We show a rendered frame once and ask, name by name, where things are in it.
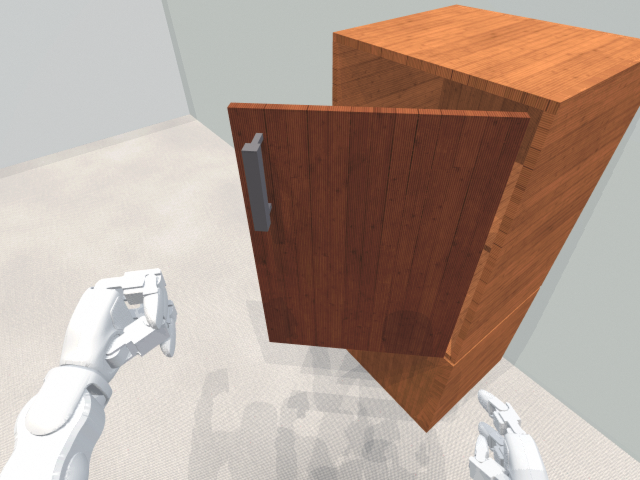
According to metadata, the left robot forearm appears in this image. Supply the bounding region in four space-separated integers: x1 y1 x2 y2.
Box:
0 365 112 480

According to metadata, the cupboard door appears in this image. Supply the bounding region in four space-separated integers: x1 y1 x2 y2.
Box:
227 103 530 358

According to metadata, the left robot hand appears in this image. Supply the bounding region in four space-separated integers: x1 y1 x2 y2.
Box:
59 268 177 383

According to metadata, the handle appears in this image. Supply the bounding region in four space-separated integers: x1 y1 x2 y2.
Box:
241 133 272 232

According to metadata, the right robot hand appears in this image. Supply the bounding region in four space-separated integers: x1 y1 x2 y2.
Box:
469 389 549 480

